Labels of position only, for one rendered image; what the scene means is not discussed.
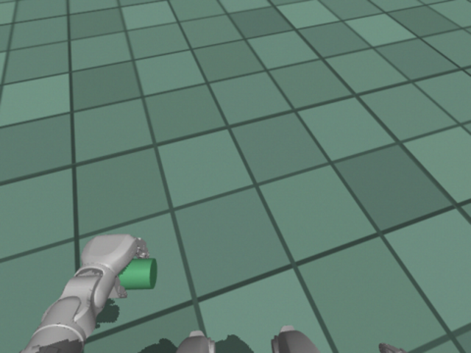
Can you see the left robot hand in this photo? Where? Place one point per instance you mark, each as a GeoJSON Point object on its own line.
{"type": "Point", "coordinates": [115, 252]}

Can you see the left robot arm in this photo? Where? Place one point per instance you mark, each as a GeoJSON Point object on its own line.
{"type": "Point", "coordinates": [68, 322]}

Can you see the can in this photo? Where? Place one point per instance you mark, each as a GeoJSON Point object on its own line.
{"type": "Point", "coordinates": [139, 274]}

